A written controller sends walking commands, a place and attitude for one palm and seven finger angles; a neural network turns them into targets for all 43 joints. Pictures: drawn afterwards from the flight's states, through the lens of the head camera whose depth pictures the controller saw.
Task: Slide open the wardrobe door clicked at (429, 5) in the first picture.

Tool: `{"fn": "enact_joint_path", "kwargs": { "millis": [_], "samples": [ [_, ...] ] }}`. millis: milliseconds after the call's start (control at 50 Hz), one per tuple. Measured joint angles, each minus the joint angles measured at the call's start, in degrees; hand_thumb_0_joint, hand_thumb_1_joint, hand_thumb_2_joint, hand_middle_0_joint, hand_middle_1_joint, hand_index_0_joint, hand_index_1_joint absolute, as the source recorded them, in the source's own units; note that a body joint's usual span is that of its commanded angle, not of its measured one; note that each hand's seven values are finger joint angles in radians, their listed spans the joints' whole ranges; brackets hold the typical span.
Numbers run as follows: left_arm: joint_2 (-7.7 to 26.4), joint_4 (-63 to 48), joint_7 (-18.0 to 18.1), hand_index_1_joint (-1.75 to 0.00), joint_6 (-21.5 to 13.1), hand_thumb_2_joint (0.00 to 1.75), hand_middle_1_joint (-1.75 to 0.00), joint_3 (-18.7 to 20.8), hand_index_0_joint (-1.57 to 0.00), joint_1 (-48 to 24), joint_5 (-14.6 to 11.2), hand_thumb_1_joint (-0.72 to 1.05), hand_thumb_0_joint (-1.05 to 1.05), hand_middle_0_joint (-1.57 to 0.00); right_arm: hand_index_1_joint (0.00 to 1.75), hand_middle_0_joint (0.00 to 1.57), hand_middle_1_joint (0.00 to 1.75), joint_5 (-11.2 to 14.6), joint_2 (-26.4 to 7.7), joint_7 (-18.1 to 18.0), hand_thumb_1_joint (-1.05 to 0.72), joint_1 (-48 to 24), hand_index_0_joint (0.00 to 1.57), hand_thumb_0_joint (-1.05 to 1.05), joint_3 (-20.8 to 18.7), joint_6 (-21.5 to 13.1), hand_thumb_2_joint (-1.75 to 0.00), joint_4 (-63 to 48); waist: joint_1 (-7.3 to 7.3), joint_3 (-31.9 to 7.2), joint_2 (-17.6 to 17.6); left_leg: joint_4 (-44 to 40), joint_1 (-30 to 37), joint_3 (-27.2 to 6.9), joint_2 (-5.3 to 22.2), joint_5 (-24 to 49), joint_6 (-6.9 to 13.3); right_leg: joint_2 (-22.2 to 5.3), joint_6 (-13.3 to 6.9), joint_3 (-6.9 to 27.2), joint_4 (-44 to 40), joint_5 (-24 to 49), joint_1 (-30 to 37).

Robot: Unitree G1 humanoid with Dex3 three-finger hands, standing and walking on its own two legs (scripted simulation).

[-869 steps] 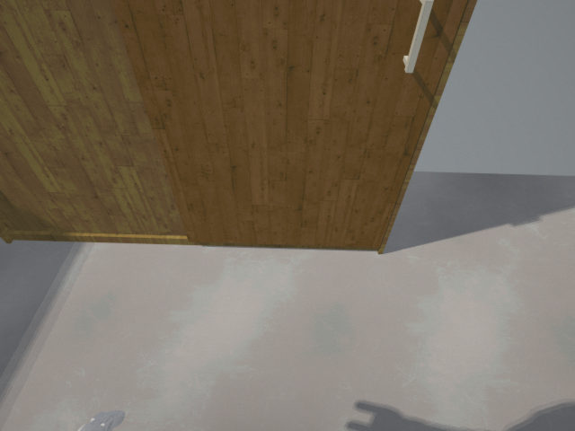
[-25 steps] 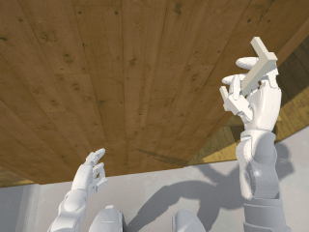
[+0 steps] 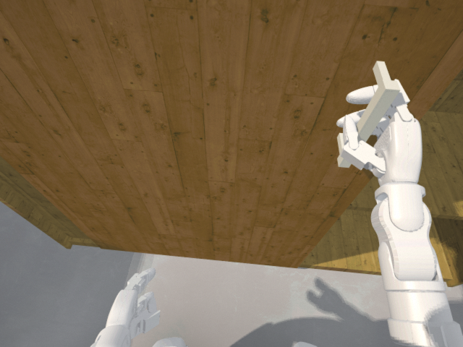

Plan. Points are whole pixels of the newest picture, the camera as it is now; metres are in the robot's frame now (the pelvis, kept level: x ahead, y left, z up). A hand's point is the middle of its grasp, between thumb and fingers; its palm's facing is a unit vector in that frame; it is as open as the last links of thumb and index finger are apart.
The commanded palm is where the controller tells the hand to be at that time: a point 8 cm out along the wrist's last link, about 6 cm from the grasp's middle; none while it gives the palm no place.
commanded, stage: step sideways, sliding the door along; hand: right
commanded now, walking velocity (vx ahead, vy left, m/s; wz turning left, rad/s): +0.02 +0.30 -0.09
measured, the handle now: (360, 120) +0.41 -0.18 +0.17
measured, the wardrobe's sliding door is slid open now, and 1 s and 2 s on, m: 0.64 0.65 0.65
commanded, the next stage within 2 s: stop walking and hold the door there in 0.36 s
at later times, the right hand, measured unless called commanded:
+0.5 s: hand (331, 137) +0.37 -0.13 +0.18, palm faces +0.42 +0.91 -0.02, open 5.8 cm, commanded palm +0.33 -0.15 +0.16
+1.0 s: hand (336, 139) +0.37 -0.14 +0.17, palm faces +0.50 +0.84 -0.21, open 5.5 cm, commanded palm +0.33 -0.16 +0.16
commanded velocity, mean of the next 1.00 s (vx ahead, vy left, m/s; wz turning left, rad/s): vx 0.07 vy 0.02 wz -0.02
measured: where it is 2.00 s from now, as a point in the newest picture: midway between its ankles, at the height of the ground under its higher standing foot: outside the picture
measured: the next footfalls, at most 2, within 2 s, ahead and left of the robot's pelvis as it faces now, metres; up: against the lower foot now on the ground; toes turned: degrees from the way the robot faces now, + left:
right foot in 0.24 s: +0.00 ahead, -0.03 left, +0.00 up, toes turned -12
left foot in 0.62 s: +0.07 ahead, +0.36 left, +0.00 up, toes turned +6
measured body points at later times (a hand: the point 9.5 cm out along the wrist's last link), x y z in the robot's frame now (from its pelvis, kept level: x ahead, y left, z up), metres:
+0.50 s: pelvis -0.03 +0.14 +0.03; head +0.05 +0.09 +0.47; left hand +0.14 +0.34 -0.08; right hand +0.34 -0.17 +0.18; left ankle +0.02 +0.34 -0.64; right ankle -0.04 -0.02 -0.72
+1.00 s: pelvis -0.01 +0.17 +0.01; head +0.01 +0.16 +0.46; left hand +0.13 +0.46 -0.08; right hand +0.34 -0.18 +0.18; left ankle +0.01 +0.34 -0.70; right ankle +0.03 +0.08 -0.72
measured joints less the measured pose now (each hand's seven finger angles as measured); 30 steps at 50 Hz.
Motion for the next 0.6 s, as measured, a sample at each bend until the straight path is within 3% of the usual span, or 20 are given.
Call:
{"fn": "enact_joint_path", "kwargs": {
  "millis": [20, 40, 80, 120, 160, 220, 240, 260, 280, 340, 400, 480, 540, 600],
  "samples": [
    [0.9, 0.6, 0.2, -0.30, 0.1, 0.90, -0.30, 0.0, -0.20, -1.4, -0.2, 0.90, 0.01, -0.20, 1.40, 0.47, 1.40, -0.1, 0.5, -0.6, -0.69, -0.3, 0.32, 0.01, -1.8, 0.0, -0.84, 0.5, 0.58, 0.3, -0.8, 1.8, -1.4, 0.3, -0.7, -1.9, 0.1, 0.6, -2.8, 2.8, 5.6, -5.9, -2.6],
    [2.0, 1.4, 0.7, -0.30, 0.4, 0.90, -0.30, 0.3, -0.20, -2.9, 0.0, 0.90, 0.01, -0.20, 1.40, 0.47, 1.40, -0.1, 1.0, -1.5, -0.70, -0.4, 0.31, 0.01, -3.4, 0.2, -0.85, 0.8, 1.30, 0.8, -1.4, 3.8, -2.8, 0.2, -0.9, -2.7, 0.5, 3.0, -4.6, 5.7, 12.5, -11.9, -5.4],
    [4.0, 2.3, 1.9, -0.30, 0.6, 0.90, -0.30, 1.4, -0.20, -4.6, 0.3, 0.90, 0.01, -0.20, 1.40, 0.46, 1.40, 0.8, 2.2, -3.4, -0.73, -0.8, 0.29, 0.00, -6.1, 1.9, -0.86, 1.5, 2.20, 1.6, -1.9, 4.0, -4.1, 0.0, -0.5, -1.8, 1.3, 9.1, -5.2, 7.4, 24.0, -18.7, -9.6],
    [5.5, 3.0, 2.9, -0.30, 0.7, 0.90, -0.30, 2.0, -0.20, -5.4, 0.5, 0.90, 0.01, -0.20, 1.40, 0.46, 1.40, 1.3, 2.1, -4.2, -0.75, -1.9, 0.26, 0.00, -7.7, 3.4, -0.84, 2.4, 2.81, 2.1, -1.2, 2.5, -4.4, 0.2, 0.1, 0.0, 2.2, 13.7, -5.2, 5.4, 28.4, -20.3, -11.6],
    [6.5, 3.6, 3.4, -0.30, 1.1, 0.90, -0.30, 2.0, -0.19, -5.5, 0.8, 0.90, 0.01, -0.20, 1.40, 0.46, 1.40, 1.5, 1.4, -4.6, -0.76, -3.5, 0.24, 0.01, -8.4, 4.1, -0.84, 3.7, 3.26, 2.0, -0.1, 0.8, -4.6, 1.0, 0.0, 1.4, 3.1, 16.6, -5.3, 2.8, 25.1, -18.2, -11.4],
    [7.0, 3.8, 3.6, -0.30, 1.8, 0.90, -0.30, 1.6, -0.19, -3.9, 1.1, 0.90, 0.01, -0.20, 1.40, 0.46, 1.40, 1.8, 1.3, -5.0, -0.79, -6.8, 0.22, 0.01, -8.2, 4.5, -0.84, 5.2, 2.99, 0.8, 1.8, 0.7, -6.0, 3.1, -1.5, 1.9, 4.3, 18.3, -5.9, -0.5, 10.9, -9.6, -7.3],
    [7.2, 3.5, 3.7, -0.30, 1.8, 0.90, -0.30, 1.5, -0.19, -2.8, 1.1, 0.90, 0.01, -0.20, 1.40, 0.46, 1.40, 2.0, 1.6, -5.2, -0.80, -8.0, 0.21, 0.02, -7.9, 4.5, -0.85, 5.5, 2.73, -0.1, 2.0, 2.3, -7.1, 4.0, -2.5, 1.2, 4.7, 18.0, -6.6, -1.0, 4.6, -4.7, -4.8],
    [6.9, 3.4, 3.7, -0.30, 1.6, 0.90, -0.30, 1.8, -0.19, -2.0, 1.1, 0.90, 0.01, -0.20, 1.41, 0.45, 1.40, 2.2, 1.8, -5.5, -0.81, -9.6, 0.20, 0.02, -7.5, 4.3, -0.85, 6.3, 2.62, -0.4, 2.5, 6.2, -8.9, 4.4, -3.1, -2.1, 4.1, 17.5, -9.2, -0.5, 2.6, -3.8, -4.2],
    [6.1, 3.8, 3.6, -0.30, 1.5, 0.90, -0.30, 2.1, -0.19, -1.7, 0.9, 0.90, 0.01, -0.20, 1.40, 0.43, 1.40, 1.7, 1.6, -5.7, -0.82, -11.3, 0.20, 0.02, -7.2, 3.9, -0.86, 7.5, 2.10, 0.5, 3.9, 12.2, -10.5, 2.8, -3.7, -5.8, 3.6, 17.2, -9.8, -0.2, 3.7, -4.1, -4.3],
    [4.0, 4.8, 2.4, -0.30, 1.3, 0.90, -0.30, 1.6, -0.19, -0.8, 0.5, 0.90, 0.01, -0.20, 1.38, 0.37, 1.40, 1.2, 1.0, -5.7, -0.83, -14.1, 0.21, 0.02, -7.0, 4.5, -0.86, 10.2, -0.23, 2.4, 5.2, 28.1, -14.8, 0.1, -4.9, -8.3, 2.9, 14.5, -7.5, 0.8, 2.6, -3.6, -2.2],
    [3.1, 4.7, 0.9, -0.30, 0.7, 0.90, -0.30, 1.1, -0.19, 0.7, 0.3, 0.90, 0.01, -0.20, 1.37, 0.31, 1.40, 1.6, 1.7, -5.8, -0.83, -15.6, 0.23, 0.02, -6.7, 5.1, -0.86, 12.5, -2.40, 2.4, 3.2, 32.6, -17.1, -0.1, -2.8, -5.1, 2.1, 11.1, -5.3, 2.6, -1.4, -1.2, -0.6],
    [1.9, 3.7, 0.3, -0.30, 0.8, 0.90, -0.30, 0.5, -0.20, 1.7, 0.2, 0.90, 0.01, -0.20, 1.38, 0.32, 1.40, 2.5, 0.7, -4.9, -0.83, -16.4, 0.22, 0.02, -6.8, 6.2, -0.86, 14.0, -4.39, 2.2, 1.2, 25.7, -15.3, -0.5, 0.4, -2.2, 1.1, 7.5, -3.0, 4.6, -6.0, 1.3, 1.1],
    [1.1, 3.1, 1.0, -0.30, 2.2, 0.90, -0.30, -1.1, -0.20, 0.0, 0.6, 0.90, 0.01, -0.21, 1.39, 0.35, 1.40, 1.1, -6.1, -1.3, -0.78, -12.6, 0.24, -0.02, -9.9, 2.6, -0.85, 17.0, -3.34, 0.3, 0.7, 15.9, -11.5, 0.5, 0.6, -2.9, 0.4, 5.1, -1.5, 4.3, -6.7, 1.3, 1.9],
    [1.3, 1.2, 1.4, -0.30, 1.8, 0.90, -0.30, -1.6, -0.20, 0.1, 0.0, 0.90, 0.01, -0.21, 1.38, 0.39, 1.40, 0.6, -12.2, -0.5, -0.72, -9.8, 0.27, -0.07, -12.8, 2.6, -0.84, 20.5, -2.53, -1.8, 0.8, 0.9, -3.7, 2.8, 0.3, 3.0, 0.4, 4.2, 0.0, 3.6, -2.5, -1.8, 1.5]
  ]
}}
